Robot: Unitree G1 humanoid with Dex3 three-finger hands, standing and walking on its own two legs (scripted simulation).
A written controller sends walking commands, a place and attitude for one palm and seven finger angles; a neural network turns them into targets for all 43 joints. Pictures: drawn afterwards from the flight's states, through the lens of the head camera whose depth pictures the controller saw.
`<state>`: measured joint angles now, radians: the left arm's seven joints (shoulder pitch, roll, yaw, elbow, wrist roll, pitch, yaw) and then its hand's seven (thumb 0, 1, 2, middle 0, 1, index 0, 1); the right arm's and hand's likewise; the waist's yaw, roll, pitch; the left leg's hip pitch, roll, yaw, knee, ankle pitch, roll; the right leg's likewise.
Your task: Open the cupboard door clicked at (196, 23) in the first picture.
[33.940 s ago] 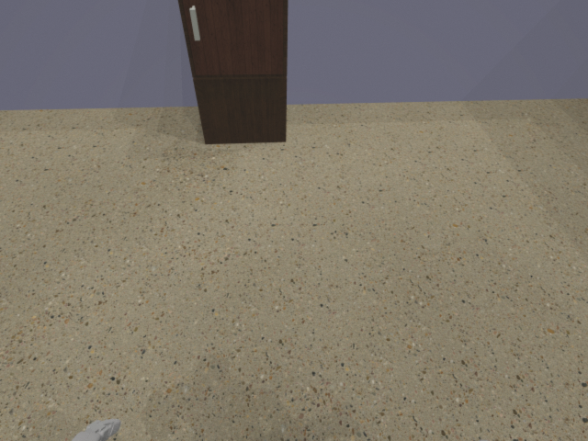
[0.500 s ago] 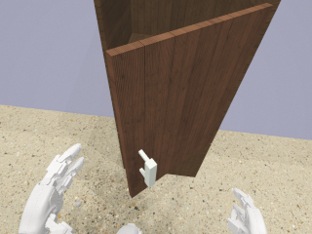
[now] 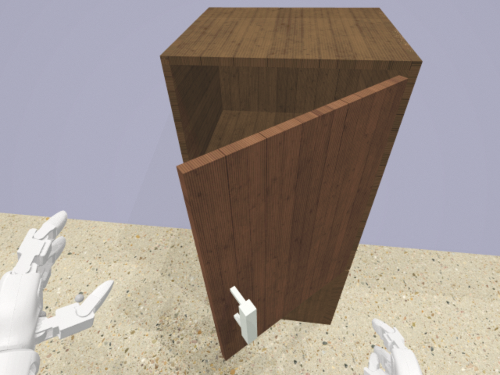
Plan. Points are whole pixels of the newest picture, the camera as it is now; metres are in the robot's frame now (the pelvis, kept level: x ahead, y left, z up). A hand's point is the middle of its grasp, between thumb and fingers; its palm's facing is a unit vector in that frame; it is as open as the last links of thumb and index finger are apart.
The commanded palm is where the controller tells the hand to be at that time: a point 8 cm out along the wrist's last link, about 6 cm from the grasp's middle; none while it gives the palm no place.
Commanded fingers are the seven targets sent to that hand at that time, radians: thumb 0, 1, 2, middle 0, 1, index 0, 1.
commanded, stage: draw the hand back to the body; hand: left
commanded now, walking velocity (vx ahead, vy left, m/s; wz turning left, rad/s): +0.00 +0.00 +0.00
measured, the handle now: (242, 314) +0.27 +0.05 -0.09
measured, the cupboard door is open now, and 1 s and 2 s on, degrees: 43 43 43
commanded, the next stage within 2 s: step back with the hand held close in 0.54 s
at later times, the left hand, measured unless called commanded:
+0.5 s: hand (73, 279) +0.18 +0.23 +0.17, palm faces +0.43 -0.81 -0.40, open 7.5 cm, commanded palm +0.14 +0.27 +0.19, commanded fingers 0.00 0.90 0.90 -0.20 -0.30 -0.20 -0.30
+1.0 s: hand (76, 270) +0.19 +0.23 +0.17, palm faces +0.29 -0.81 -0.50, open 7.4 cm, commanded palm +0.13 +0.28 +0.20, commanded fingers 0.00 0.90 0.90 -0.20 -0.30 -0.20 -0.30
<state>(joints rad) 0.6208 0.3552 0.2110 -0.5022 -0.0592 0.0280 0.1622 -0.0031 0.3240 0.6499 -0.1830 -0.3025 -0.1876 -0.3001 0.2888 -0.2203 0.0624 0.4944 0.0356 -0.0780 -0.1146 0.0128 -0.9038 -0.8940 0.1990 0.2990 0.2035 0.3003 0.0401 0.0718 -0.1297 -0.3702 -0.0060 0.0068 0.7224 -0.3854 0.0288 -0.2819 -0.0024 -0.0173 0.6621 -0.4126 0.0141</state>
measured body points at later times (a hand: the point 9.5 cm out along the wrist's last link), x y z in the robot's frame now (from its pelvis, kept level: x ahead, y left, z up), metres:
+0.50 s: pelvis +0.00 -0.03 +0.02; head -0.03 -0.05 +0.47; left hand +0.15 +0.27 +0.19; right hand +0.18 -0.25 -0.06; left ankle +0.00 +0.10 -0.72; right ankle -0.04 -0.13 -0.72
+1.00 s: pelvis -0.03 -0.01 +0.03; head +0.00 -0.02 +0.47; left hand +0.17 +0.27 +0.19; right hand +0.14 -0.27 -0.06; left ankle +0.00 +0.10 -0.72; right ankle -0.04 -0.13 -0.72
